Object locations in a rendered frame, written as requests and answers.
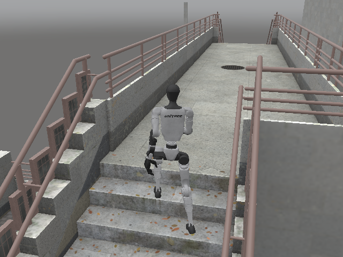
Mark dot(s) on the robot left foot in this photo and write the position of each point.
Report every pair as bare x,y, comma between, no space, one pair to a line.
157,194

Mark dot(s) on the robot right upper arm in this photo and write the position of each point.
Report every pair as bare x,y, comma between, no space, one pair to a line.
188,120

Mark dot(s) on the robot left upper arm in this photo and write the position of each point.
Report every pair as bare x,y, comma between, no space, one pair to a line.
155,121

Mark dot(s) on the robot left hand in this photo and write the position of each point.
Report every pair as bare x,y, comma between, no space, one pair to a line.
147,165

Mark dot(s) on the right robot shin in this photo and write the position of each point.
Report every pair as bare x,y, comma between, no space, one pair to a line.
188,207

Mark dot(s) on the left robot forearm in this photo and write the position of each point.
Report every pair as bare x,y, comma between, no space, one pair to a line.
151,146

